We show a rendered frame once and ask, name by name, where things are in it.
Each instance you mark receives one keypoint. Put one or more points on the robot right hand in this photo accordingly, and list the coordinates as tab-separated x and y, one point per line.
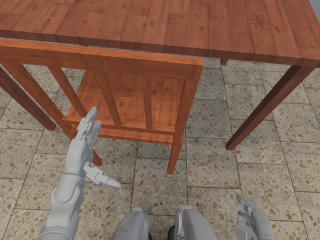
253	227

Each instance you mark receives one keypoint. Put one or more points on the chair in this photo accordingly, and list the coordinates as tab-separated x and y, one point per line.
139	96

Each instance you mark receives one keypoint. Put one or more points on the robot right thigh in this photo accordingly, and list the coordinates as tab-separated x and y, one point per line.
191	225

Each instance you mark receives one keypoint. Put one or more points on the robot right shin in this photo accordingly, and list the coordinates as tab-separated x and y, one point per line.
176	237

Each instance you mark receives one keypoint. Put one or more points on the robot left forearm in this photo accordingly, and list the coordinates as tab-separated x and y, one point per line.
65	199

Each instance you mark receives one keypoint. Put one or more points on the table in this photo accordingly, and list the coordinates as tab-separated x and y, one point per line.
285	32

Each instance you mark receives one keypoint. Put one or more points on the robot left hand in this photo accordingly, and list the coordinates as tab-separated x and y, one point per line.
80	149

